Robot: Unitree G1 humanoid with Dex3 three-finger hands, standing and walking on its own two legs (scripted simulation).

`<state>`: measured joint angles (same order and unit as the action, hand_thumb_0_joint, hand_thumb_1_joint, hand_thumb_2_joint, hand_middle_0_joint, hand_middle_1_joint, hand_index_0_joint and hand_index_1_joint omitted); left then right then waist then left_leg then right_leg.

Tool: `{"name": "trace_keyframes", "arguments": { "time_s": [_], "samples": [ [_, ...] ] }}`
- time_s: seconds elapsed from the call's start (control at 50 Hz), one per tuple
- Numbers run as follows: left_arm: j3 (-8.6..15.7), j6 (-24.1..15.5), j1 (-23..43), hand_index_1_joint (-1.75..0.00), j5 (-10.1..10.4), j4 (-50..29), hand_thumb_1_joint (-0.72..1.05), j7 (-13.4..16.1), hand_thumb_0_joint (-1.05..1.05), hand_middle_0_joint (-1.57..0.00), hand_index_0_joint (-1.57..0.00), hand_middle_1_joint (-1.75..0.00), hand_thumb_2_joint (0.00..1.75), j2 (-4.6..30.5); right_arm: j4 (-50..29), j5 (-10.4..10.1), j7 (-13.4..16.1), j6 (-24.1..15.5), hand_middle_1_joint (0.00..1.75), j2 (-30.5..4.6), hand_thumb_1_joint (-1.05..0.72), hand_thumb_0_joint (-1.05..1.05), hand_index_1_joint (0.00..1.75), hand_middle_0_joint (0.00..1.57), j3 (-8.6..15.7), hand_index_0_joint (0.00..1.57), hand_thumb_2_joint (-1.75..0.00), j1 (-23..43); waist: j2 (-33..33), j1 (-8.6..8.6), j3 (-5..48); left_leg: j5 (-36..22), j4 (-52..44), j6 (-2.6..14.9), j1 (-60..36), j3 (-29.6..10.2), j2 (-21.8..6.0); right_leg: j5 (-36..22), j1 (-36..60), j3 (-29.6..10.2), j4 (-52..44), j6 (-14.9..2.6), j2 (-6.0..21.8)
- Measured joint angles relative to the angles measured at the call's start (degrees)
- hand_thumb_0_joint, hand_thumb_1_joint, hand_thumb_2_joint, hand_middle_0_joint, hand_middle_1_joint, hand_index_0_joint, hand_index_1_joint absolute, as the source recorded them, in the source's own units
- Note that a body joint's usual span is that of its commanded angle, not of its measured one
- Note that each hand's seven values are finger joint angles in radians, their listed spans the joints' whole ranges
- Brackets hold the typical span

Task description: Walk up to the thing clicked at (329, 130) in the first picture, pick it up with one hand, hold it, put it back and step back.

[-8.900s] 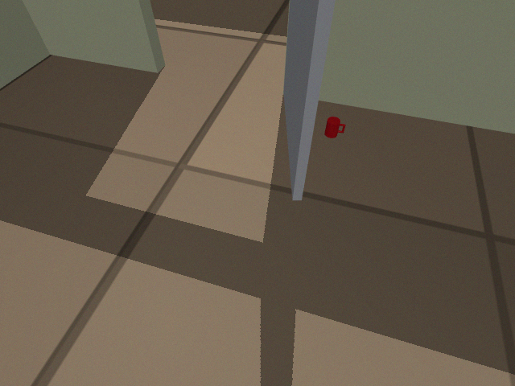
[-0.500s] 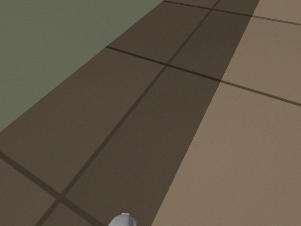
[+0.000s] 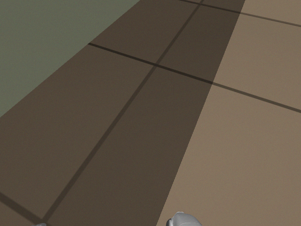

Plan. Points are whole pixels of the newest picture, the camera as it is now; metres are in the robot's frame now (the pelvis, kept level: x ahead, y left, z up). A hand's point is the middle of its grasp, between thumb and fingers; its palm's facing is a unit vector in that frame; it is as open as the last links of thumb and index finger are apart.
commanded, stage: walk up
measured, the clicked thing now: out of the picture -0.23 +1.42 -0.70
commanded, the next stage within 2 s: stand in 0.78 s
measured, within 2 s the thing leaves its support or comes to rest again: neither
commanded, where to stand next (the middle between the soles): +0.08 -0.01 m, yaw +0 degrees
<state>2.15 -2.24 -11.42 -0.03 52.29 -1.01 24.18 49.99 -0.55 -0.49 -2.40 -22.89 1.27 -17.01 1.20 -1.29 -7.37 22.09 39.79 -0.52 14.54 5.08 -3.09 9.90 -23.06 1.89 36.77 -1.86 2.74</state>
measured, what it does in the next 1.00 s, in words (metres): stands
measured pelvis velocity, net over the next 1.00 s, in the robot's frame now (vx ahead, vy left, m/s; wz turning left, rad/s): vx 0.04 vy -0.02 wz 0.03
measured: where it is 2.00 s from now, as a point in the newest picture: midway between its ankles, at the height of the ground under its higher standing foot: outside the picture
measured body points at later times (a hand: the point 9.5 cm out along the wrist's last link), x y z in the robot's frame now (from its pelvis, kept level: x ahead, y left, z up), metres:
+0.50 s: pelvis +0.03 -0.01 +0.02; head +0.04 -0.01 +0.47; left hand +0.13 +0.29 -0.11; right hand +0.10 -0.32 -0.11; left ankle +0.00 +0.13 -0.72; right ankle +0.09 -0.12 -0.72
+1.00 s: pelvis +0.04 -0.02 +0.03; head +0.05 -0.02 +0.48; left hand +0.11 +0.29 -0.10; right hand +0.12 -0.31 -0.11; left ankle +0.00 +0.13 -0.72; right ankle +0.09 -0.12 -0.72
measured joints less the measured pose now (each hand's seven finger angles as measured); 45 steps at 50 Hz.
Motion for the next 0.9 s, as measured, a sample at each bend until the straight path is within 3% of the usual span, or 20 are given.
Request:
{"name": "trace_keyframes", "arguments": {
  "time_s": [0.04, 0.1, 0.16, 0.18, 0.32, 0.48, 0.78, 0.9],
  "samples": [
    [-0.15, -0.03, 1.49, -0.30, -0.17, 0.86, 0.91, 0.35, 0.00, -0.20, -0.21, -0.30, 0.90, -1.12, 1.04, -0.41, 0.46, 0.98, 0.30, -0.01, -0.90, 0.01, 0.30, 0.21, -0.17, 0.20, -0.90, 2.04, -1.92, 0.11, -0.51, 2.28, 3.71, 0.38, 1.31, -1.32, -1.02, 2.26, -0.28, 0.45, 1.63, 1.00, -1.27],
    [-1.40, 0.42, 3.81, -0.30, -0.16, 1.36, 0.91, 0.34, 0.00, -0.20, -0.21, -0.30, 0.90, -2.54, 2.65, -0.60, 0.95, 1.71, 0.30, 0.44, -0.91, 0.01, 0.30, 0.21, -0.54, 0.20, -0.90, 4.75, -2.80, 0.40, -0.67, 8.25, 5.53, 1.51, 2.27, -3.40, 0.67, 3.21, -1.02, 0.39, 3.14, 0.84, -1.16],
    [-2.14, 1.17, 5.71, -0.30, -0.24, 1.96, 0.91, 0.38, 0.00, -0.20, -0.21, -0.30, 0.90, -3.42, 4.83, -0.40, 0.88, 1.15, 0.30, 1.32, -0.91, 0.01, 0.30, 0.21, -0.93, 0.20, -0.90, 6.52, -1.93, 0.81, -0.25, -0.47, 0.51, 0.28, 0.65, -2.97, 1.76, 3.28, -1.06, -0.35, 3.14, 1.26, -0.38],
    [-2.26, 1.50, 6.20, -0.30, -0.10, 2.49, 0.91, 0.35, 0.00, -0.20, -0.21, -0.30, 0.90, -3.76, 5.58, -0.05, 0.80, 0.98, 0.30, 1.65, -0.91, 0.01, 0.30, 0.21, -1.07, 0.20, -0.90, 6.74, -1.57, 0.86, 0.23, -1.04, -0.77, -0.14, 0.08, -2.81, 2.03, 3.06, -0.77, -0.53, 2.48, 1.43, -0.14],
    [-2.53, 1.42, 8.17, -0.30, 0.12, 7.05, 0.90, -0.19, 0.00, -0.20, -0.21, -0.30, 0.90, -4.82, 10.89, 0.64, 0.07, 0.59, 0.30, 2.40, -0.91, 0.01, 0.30, 0.21, -2.20, 0.20, -0.90, 7.87, -0.53, 0.98, 2.78, -3.67, -8.97, -0.68, -4.16, -3.22, 2.03, 0.25, 3.53, 0.17, -5.16, 1.49, -0.30],
    [-2.09, 1.67, 9.28, -0.30, 0.45, 11.52, 0.91, -0.09, 0.00, -0.20, -0.21, -0.30, 0.90, -4.47, 14.47, 0.74, 0.38, 0.67, 0.30, 1.48, -0.91, 0.01, 0.30, 0.21, -1.78, 0.20, -0.90, 9.89, -0.32, 1.30, 3.60, -6.41, -15.17, -0.86, -8.05, -3.61, 1.84, -2.14, 7.60, 0.79, -11.14, 1.55, -0.61],
    [-1.32, 1.84, 7.88, -0.30, -0.09, 15.41, 0.91, -0.19, 0.00, -0.20, -0.21, -0.30, 0.90, -4.25, 16.09, 0.86, 0.17, 1.09, 0.30, 1.67, -0.91, 0.01, 0.30, 0.21, -1.37, 0.20, -0.90, 11.89, -1.47, 2.27, 4.32, -8.40, -19.86, -1.22, -10.56, -4.19, 1.35, -3.90, 10.44, 1.58, -15.94, 1.39, -1.16],
    [-1.81, 1.44, 7.23, -0.30, -0.39, 15.59, 0.91, 0.09, 0.00, -0.20, -0.21, -0.30, 0.90, -4.36, 16.00, 1.20, -0.06, 1.56, 0.30, 2.58, -0.91, 0.01, 0.30, 0.21, -1.10, 0.20, -0.90, 11.75, -1.77, 1.88, 4.33, -8.55, -20.47, -1.45, -10.64, -4.66, 1.22, -3.81, 10.66, 2.07, -16.44, 1.30, -1.23]
  ]
}}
